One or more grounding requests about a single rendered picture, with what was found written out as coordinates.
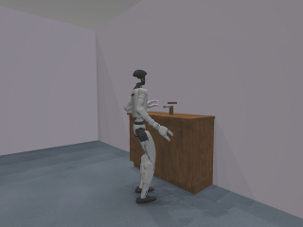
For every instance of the robot right shin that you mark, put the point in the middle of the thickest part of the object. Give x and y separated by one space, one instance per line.
147 179

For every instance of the counter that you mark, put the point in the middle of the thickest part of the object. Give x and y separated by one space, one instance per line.
187 159

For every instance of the right robot upper arm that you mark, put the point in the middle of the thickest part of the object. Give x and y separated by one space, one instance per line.
141 98

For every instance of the robot right foot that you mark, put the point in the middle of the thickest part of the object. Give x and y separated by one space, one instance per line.
148 198

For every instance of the robot left hand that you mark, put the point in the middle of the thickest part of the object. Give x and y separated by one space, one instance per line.
150 105

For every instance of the robot right hand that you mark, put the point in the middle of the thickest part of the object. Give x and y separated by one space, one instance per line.
163 132

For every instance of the robot right forearm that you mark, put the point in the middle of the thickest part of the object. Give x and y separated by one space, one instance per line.
148 119

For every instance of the left robot upper arm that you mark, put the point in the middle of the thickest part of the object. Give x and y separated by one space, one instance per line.
127 107

